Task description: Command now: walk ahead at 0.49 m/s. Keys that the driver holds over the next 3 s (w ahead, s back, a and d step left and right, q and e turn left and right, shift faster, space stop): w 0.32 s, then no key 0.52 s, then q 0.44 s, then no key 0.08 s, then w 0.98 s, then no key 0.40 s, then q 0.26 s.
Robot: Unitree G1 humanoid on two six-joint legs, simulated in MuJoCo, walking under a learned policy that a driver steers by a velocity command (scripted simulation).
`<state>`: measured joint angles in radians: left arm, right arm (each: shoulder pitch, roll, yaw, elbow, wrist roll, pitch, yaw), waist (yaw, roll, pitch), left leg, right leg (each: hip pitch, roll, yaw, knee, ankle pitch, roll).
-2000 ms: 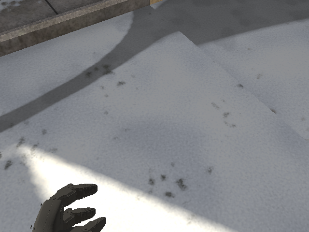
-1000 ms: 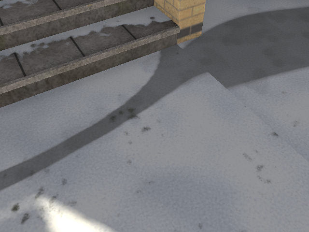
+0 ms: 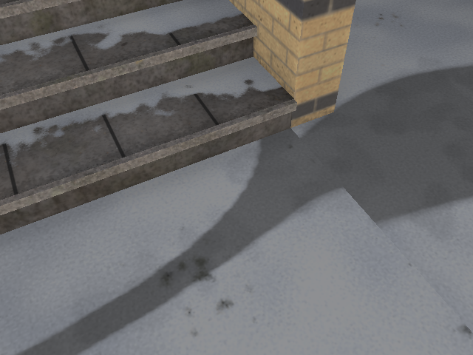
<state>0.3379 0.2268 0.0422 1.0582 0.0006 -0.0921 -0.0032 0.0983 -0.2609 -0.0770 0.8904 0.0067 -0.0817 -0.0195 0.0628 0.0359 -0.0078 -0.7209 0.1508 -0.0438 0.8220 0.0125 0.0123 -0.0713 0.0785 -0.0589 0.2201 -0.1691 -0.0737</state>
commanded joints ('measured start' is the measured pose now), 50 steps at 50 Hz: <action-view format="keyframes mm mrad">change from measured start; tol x32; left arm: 1 -7 157 24 -53 -10 -12 11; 50 -188 179 61 -128 1 87 77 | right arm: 1 -88 -26 5 -63 4 -9 15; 8 -200 -55 16 -127 19 -27 59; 13 354 -241 -52 19 -1 -22 44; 50 123 -81 17 61 2 80 -20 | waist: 1 -9 -71 71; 13 -169 238 -426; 18 -58 31 -37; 50 -54 -96 -157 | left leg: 1 44 -27 33 -149 118 -8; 9 156 -100 68 -330 -87 54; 11 589 -122 78 -325 -59 119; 13 1174 271 -674 -479 -228 346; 23 500 51 5 -602 525 215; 33 590 -1 11 -400 232 112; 37 377 -139 47 -163 -522 -27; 50 330 -140 23 -176 -181 1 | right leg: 1 -70 -259 138 -129 122 -129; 11 44 -258 66 409 618 -45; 13 -561 -12 93 1050 -367 48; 14 -668 -76 184 1143 -367 24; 32 -278 -120 72 266 185 34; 35 136 -326 265 288 865 -130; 42 -245 -190 192 110 -183 -8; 50 63 -311 204 263 497 -126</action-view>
